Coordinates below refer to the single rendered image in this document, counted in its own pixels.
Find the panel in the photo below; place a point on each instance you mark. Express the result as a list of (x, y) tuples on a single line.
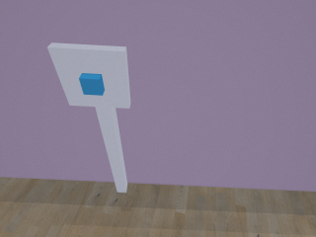
[(70, 61)]

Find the button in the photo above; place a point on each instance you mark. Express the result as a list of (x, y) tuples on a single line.
[(92, 84)]

